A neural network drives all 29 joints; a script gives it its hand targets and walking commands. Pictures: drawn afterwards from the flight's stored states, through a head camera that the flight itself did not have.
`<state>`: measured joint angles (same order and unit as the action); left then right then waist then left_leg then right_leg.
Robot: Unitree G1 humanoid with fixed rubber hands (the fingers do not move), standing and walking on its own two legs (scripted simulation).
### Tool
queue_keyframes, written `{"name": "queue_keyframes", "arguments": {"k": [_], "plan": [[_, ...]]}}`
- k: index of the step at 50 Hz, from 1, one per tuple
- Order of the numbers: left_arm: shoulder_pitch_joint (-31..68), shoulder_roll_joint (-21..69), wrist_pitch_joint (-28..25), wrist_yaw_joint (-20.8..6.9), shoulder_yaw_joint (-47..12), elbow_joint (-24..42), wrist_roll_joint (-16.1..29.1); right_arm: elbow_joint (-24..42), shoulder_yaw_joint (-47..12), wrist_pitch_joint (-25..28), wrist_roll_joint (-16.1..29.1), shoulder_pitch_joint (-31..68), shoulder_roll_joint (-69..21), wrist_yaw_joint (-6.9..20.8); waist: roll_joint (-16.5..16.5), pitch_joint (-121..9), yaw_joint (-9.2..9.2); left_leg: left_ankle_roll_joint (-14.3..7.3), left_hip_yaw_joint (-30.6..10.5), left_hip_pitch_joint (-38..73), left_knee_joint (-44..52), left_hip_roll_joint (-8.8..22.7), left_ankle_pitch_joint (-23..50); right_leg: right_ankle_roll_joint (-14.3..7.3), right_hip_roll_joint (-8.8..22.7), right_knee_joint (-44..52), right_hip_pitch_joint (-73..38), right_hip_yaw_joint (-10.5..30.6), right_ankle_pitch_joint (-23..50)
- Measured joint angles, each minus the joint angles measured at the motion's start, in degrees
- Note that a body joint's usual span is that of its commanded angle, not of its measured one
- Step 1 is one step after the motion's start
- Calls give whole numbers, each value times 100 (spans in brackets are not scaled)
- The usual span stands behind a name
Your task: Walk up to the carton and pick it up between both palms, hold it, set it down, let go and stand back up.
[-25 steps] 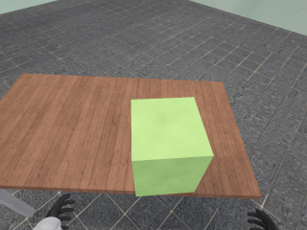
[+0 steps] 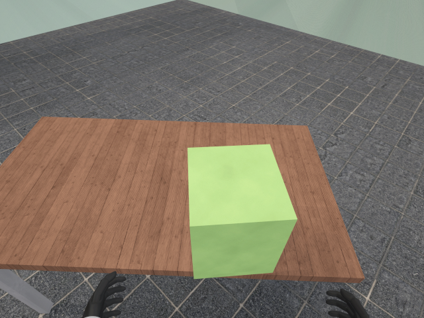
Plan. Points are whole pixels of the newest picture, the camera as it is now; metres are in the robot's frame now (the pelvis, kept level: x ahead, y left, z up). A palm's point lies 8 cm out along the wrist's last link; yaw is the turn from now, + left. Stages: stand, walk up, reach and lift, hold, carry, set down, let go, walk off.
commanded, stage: reach and lift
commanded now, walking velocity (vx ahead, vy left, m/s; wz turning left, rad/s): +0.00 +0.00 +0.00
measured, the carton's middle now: (231, 212) +0.40 -0.02 -0.07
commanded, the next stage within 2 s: none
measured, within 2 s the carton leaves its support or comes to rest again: neither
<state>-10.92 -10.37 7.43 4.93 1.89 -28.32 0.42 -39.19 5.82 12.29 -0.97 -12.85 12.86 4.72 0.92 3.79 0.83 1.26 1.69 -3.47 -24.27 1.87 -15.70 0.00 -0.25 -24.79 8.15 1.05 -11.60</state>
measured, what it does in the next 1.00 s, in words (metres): stands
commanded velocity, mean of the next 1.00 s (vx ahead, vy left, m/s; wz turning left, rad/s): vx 0.00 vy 0.00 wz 0.00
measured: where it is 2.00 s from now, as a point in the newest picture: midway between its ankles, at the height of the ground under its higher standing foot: outside the picture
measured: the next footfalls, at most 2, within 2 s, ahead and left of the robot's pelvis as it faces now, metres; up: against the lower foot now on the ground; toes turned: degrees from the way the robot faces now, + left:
none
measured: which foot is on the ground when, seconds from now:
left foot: down 0.00-1.00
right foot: down 0.00-1.00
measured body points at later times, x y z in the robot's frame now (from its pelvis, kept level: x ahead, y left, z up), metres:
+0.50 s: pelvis +0.02 +0.00 +0.00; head +0.01 +0.01 +0.45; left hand +0.19 +0.21 -0.06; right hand +0.20 -0.22 -0.06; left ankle -0.02 +0.13 -0.74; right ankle +0.03 -0.12 -0.74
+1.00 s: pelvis +0.01 -0.01 +0.00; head +0.00 +0.00 +0.45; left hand +0.23 +0.19 -0.04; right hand +0.23 -0.22 -0.04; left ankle -0.02 +0.13 -0.74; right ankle +0.03 -0.12 -0.74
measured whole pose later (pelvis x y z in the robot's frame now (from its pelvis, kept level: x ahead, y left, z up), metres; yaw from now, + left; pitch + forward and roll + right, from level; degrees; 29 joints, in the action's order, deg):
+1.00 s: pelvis +0.01 -0.01 +0.00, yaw +1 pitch -2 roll +0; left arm -5.3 -7.0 -24.8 7.7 -4.1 -37.2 6.9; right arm -44.2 -1.5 29.4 12.6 -4.4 10.5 4.1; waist 1.3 1.3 0.2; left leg 1.8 0.6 -7.3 -25.7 2.0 -16.2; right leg -0.7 -0.3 -27.0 12.0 0.0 -12.9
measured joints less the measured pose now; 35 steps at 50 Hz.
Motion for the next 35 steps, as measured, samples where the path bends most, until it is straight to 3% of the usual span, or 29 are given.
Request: {"name": "queue_keyframes", "arguments": {"k": [7,21,35], "plan": [[-138,192,-660,74,-101,-90,-30,-202,-78,399,290,28,-16,10,8,-34,76,35,-37,132,179,30,20,-22,-26,173,-144,-44,1],[-330,279,-2225,-83,-147,-429,71,-605,-522,1455,771,119,-174,-132,-36,-69,73,61,-100,246,298,45,-17,-24,-34,290,-282,-112,-62],[-423,458,-3322,79,-444,-504,215,-814,-805,2289,1319,206,-64,60,-23,-203,45,36,-70,-15,-7,38,-119,-15,-30,112,-66,-74,-82]]}}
